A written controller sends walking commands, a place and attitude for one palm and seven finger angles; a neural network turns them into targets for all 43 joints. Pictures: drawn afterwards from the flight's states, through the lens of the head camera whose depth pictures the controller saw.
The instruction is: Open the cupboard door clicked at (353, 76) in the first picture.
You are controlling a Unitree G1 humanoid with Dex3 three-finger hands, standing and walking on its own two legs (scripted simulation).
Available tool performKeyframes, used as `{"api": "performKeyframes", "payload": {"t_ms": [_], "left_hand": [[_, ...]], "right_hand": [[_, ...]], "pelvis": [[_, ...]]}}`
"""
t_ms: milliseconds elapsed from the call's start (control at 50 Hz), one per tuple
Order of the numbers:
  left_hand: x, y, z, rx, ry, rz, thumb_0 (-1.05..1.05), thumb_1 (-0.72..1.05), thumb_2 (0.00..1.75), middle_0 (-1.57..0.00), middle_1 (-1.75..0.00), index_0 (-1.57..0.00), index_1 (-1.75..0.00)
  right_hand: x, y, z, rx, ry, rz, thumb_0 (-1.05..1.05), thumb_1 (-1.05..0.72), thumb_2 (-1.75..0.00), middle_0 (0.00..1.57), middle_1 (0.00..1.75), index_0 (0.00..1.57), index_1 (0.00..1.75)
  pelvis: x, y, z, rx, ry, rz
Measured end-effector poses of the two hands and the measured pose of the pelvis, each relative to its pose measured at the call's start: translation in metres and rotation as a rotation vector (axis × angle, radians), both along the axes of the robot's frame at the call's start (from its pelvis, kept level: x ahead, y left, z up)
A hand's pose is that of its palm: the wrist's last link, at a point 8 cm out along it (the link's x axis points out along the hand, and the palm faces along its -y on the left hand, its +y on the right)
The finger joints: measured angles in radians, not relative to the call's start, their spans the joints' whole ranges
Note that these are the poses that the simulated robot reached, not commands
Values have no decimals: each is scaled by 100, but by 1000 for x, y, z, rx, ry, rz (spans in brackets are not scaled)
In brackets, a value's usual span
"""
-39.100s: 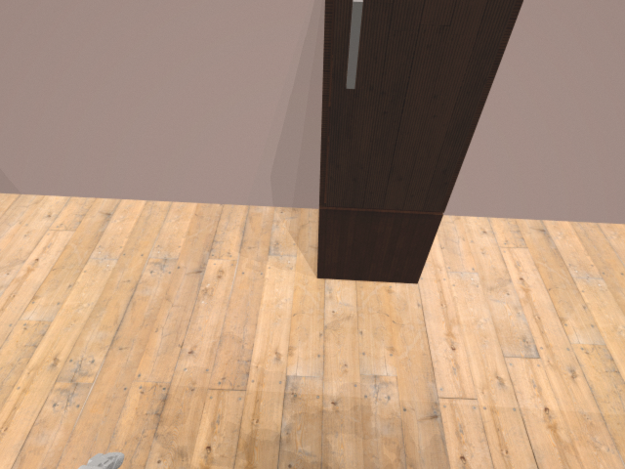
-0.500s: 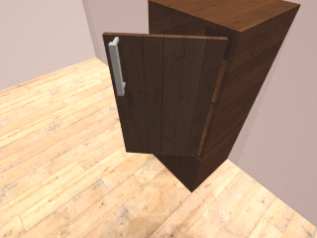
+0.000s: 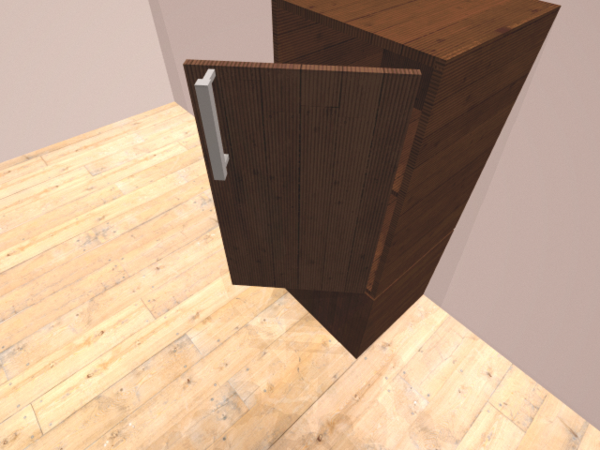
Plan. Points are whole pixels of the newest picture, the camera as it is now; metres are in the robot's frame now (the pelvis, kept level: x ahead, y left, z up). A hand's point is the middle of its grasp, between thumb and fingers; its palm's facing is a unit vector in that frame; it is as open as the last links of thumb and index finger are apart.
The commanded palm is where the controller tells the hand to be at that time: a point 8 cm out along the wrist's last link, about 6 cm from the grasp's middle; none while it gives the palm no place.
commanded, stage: look again from close up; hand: left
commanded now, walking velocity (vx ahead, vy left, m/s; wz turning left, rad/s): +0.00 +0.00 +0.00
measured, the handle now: (215, 127) +0.56 +0.17 +0.15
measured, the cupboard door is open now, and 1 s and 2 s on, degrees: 44 44 44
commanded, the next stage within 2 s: raise the hand with hooked fingers in 0.04 s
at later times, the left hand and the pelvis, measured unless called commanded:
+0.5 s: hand (122, 409) +0.18 +0.24 -0.03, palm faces +0.05 -1.00 -0.08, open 8.3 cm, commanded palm +0.14 +0.29 -0.02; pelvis +0.01 -0.01 -0.06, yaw +2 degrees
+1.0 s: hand (95, 346) +0.23 +0.27 +0.05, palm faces +0.04 -1.00 -0.09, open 11.2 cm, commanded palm +0.20 +0.31 +0.06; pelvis +0.03 +0.00 -0.04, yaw +3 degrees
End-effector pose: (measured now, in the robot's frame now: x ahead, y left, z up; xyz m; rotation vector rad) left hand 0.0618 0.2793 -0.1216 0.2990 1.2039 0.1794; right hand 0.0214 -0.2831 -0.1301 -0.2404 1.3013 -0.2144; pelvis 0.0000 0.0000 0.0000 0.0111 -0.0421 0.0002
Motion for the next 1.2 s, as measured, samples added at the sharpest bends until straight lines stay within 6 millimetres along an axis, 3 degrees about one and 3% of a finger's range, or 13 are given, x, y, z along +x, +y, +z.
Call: {"api": "performKeyframes", "payload": {"t_ms": [160, 180, 300, 360, 400, 480, 580, 680, 860, 1020, 1200], "left_hand": [[6, -2, 0, 0, 3, 3, 0, 91, 90, -21, -30, -20, -30], [14, -2, 5, -23, -63, 69, 1, 91, 90, -21, -30, -20, -30], [88, 3, 102, -54, -815, 121, 1, 87, 88, -21, -33, -20, -33], [102, 6, 124, -80, -1047, 28, 1, 82, 86, -21, -36, -20, -36], [103, 8, 124, -97, -1132, -57, 1, 78, 85, -21, -38, -21, -38], [96, 13, 104, -177, -1147, -175, 1, 70, 81, -22, -43, -21, -44], [95, 16, 97, -257, -1143, -139, 1, 59, 77, -23, -51, -22, -51], [108, 11, 122, -236, -1160, -169, 1, 47, 72, -24, -58, -23, -58], [129, 27, 157, -196, -1134, -200, 1, 26, 63, -25, -71, -25, -72], [145, 40, 178, -202, -1175, -198, 0, 8, 55, -26, -83, -26, -84], [167, 50, 205, -205, -1219, -199, 0, -13, 46, -28, -97, -27, -97]], "right_hand": [[20, 4, 1, 7, -23, 17, 0, -91, -90, 20, 30, 20, 30], [26, 6, 2, 4, -61, 17, 1, -91, -90, 20, 30, 20, 30], [92, 25, 23, 7, -470, 77, 1, -91, -90, 20, 30, 20, 30], [131, 33, 29, 33, -628, 127, 1, -91, -90, 20, 30, 20, 30], [155, 37, 30, 42, -713, 173, 1, -91, -90, 20, 30, 20, 30], [197, 40, 28, 38, -825, 264, 1, -91, -90, 20, 30, 20, 30], [226, 45, 25, 12, -851, 310, 1, -91, -90, 20, 30, 20, 30], [228, 56, 23, 25, -810, 286, 1, -91, -90, 20, 30, 20, 30], [202, 71, 21, 75, -742, 225, 1, -90, -90, 20, 30, 20, 30], [182, 62, 28, 41, -709, 228, 1, -90, -90, 21, 30, 21, 30], [179, 53, 48, -1, -745, 213, 1, -90, -90, 20, 30, 20, 30]], "pelvis": [[6, 0, 1, -3, 5, -2], [6, 0, 0, -3, 1, -2], [7, -3, -9, 2, 30, 27], [7, -6, -22, 5, 96, 33], [7, -8, -35, 6, 142, 33], [11, -10, -61, -4, 198, 34], [21, -9, -73, -30, 205, 43], [29, -7, -67, -53, 198, 57], [32, -2, -51, -53, 187, 54], [32, 2, -40, -50, 155, 51], [32, 5, -29, -45, 105, 46]]}}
